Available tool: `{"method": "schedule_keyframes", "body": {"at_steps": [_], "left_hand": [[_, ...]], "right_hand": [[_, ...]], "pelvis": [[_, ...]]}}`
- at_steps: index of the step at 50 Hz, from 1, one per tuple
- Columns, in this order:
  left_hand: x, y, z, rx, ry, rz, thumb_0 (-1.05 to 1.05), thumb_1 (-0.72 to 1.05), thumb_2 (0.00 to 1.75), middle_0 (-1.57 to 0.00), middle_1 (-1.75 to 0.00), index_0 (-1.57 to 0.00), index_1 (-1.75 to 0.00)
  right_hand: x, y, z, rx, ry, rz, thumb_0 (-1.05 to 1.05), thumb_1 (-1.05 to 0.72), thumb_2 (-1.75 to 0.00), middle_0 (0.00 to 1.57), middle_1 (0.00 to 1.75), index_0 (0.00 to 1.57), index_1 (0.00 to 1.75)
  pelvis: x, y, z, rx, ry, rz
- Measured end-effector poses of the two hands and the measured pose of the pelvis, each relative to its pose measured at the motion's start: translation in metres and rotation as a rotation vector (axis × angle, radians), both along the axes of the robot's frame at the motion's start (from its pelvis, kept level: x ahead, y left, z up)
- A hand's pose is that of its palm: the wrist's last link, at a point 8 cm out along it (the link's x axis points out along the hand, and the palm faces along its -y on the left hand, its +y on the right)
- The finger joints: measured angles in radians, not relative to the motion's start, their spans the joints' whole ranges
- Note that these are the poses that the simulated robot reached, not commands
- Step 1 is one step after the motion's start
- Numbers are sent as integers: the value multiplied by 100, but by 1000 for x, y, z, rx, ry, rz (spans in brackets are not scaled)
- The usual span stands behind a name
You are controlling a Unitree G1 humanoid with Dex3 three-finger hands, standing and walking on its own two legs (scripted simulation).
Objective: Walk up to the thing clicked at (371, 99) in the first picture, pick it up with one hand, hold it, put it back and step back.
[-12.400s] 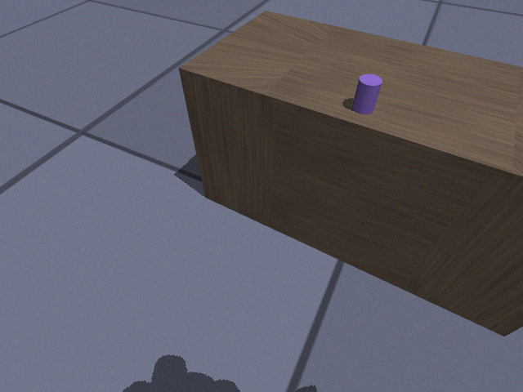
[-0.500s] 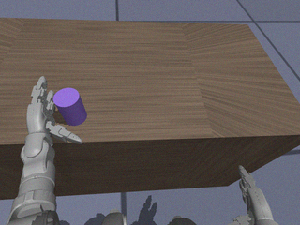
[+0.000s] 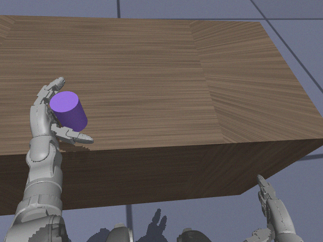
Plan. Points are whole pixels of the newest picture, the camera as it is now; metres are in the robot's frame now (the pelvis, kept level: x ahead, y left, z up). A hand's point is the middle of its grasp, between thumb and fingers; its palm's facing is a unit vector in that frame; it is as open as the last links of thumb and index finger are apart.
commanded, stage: close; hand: left
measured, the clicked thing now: (70, 112) +0.44 +0.22 +0.04
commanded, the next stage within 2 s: settle in 0.34 s
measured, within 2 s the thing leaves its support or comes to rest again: leaves its support in 0.70 s
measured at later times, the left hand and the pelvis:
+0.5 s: hand (72, 115) +0.42 +0.20 +0.05, palm faces +0.15 -0.99 +0.03, open 9.3 cm; pelvis +0.01 +0.01 +0.00, yaw +0 degrees
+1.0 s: hand (64, 105) +0.42 +0.21 +0.09, palm faces +0.15 -0.99 +0.00, open 8.9 cm; pelvis +0.01 +0.00 +0.01, yaw +0 degrees
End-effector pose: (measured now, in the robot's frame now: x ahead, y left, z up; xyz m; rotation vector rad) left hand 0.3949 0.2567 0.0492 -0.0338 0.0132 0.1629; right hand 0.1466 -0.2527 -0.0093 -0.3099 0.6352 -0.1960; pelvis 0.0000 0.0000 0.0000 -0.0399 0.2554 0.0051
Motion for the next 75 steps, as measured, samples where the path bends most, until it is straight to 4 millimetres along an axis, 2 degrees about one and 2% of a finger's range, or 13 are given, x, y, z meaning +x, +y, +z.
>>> {"method": "schedule_keyframes", "body": {"at_steps": [8,17,24,31,36,47,61,75], "left_hand": [[7,1,-1,0,-9,-4,-1,-46,32,-67,-50,-68,-50],[5,-5,-1,1,-10,-19,-1,-26,57,-91,-78,-94,-78],[1,-4,-1,-1,-10,-15,0,-31,83,-87,-90,-89,-90],[-2,-2,1,18,1,-15,0,-25,109,-79,-100,-81,-100],[-6,0,8,29,3,-8,0,-27,111,-79,-101,-80,-103],[-4,2,41,38,-17,-8,0,-28,113,-79,-102,-80,-104],[-2,-4,56,22,6,-19,0,-29,113,-79,-103,-80,-104],[1,0,74,30,2,-14,0,-29,113,-79,-103,-80,-104]], "right_hand": [[1,3,0,3,11,2,-1,49,-5,6,5,6,5],[6,7,-3,17,25,-5,-1,49,-5,6,5,6,5],[9,7,-1,21,22,-12,-1,49,-5,6,5,6,5],[5,5,-1,23,33,-24,-1,49,-6,6,5,6,5],[3,3,-2,25,38,-37,-1,50,-6,6,5,6,5],[6,1,-5,54,36,-55,-1,50,-6,6,5,6,5],[1,-7,-9,68,59,-88,-1,51,-6,6,5,6,5],[2,-8,-8,72,46,-106,-1,52,-6,5,5,6,5]], "pelvis": [[3,2,-1,-1,12,-1],[10,5,0,-3,12,-5],[12,6,1,-2,4,-7],[9,6,2,-1,-7,-6],[9,5,4,0,-20,-5],[8,3,12,8,-54,-2],[7,0,20,15,-78,-5],[6,1,27,16,-98,-5]]}}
